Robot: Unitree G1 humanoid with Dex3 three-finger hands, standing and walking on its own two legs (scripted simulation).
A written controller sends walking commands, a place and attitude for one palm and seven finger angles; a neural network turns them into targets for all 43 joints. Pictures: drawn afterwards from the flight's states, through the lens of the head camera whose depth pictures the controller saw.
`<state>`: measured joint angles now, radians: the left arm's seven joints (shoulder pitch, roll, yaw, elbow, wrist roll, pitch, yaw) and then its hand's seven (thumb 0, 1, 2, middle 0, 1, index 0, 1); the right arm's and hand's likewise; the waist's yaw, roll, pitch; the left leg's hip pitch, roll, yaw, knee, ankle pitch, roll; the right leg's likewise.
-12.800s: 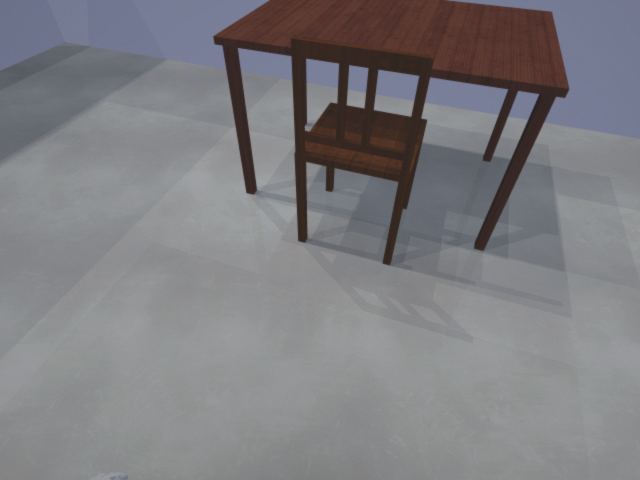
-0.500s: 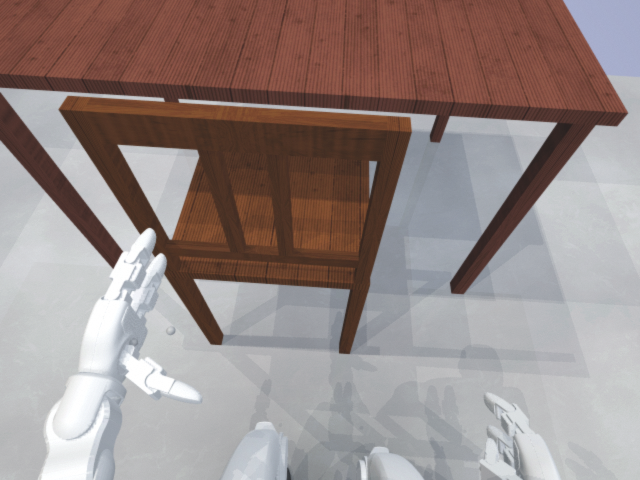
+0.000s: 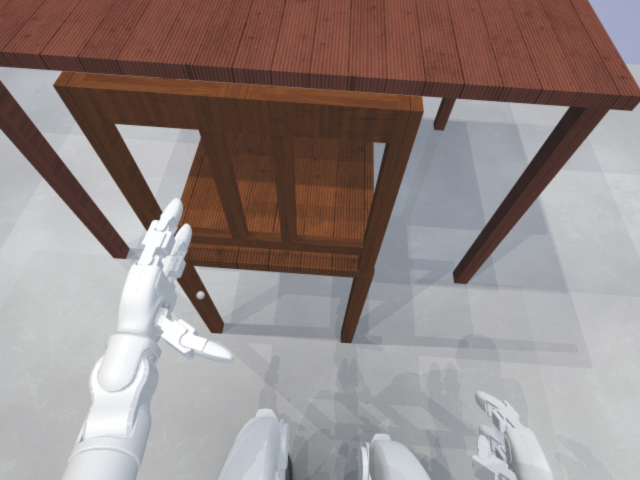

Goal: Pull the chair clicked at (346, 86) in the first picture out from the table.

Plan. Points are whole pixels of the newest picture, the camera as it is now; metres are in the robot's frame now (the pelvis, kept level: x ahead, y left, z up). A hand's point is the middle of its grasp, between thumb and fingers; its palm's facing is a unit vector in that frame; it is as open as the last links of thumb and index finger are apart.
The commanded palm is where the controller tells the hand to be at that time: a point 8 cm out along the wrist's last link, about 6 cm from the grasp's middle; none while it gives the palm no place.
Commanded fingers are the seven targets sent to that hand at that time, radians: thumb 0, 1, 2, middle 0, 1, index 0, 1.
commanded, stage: aim the fingers beside a spindle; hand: left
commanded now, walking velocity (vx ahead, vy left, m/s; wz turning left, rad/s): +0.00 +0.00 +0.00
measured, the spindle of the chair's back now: (227, 189) +0.51 +0.16 +0.00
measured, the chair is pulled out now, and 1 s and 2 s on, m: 0.00 0.00 0.00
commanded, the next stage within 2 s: push the fingers through the gap in 0.90 s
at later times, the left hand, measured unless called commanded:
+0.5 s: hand (215, 278) +0.36 +0.15 +0.01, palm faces -0.04 -1.00 -0.04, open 16.9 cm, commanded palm +0.34 +0.20 +0.01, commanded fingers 0.00 -0.50 0.30 -0.06 -0.08 -0.06 -0.08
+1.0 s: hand (222, 283) +0.35 +0.14 +0.01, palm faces -0.04 -1.00 -0.04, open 16.9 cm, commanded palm +0.34 +0.19 +0.01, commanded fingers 0.00 -0.50 0.30 -0.06 -0.08 -0.06 -0.08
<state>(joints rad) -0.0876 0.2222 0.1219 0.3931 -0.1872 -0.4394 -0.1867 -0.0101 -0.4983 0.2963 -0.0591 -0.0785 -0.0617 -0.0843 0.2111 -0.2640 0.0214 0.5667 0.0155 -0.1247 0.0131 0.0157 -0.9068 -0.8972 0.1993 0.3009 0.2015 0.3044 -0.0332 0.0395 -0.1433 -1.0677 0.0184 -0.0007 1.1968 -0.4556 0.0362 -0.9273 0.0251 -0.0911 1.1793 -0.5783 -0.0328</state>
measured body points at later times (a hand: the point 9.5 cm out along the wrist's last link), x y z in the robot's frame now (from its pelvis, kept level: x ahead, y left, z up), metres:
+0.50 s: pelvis -0.01 +0.01 -0.01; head +0.10 +0.02 +0.42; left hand +0.35 +0.21 +0.01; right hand +0.13 -0.24 -0.12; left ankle +0.06 +0.10 -0.64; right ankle +0.00 -0.11 -0.64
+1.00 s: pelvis +0.00 +0.00 -0.01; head +0.10 +0.01 +0.43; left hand +0.35 +0.20 +0.01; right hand +0.15 -0.24 -0.12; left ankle +0.06 +0.10 -0.64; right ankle +0.00 -0.11 -0.64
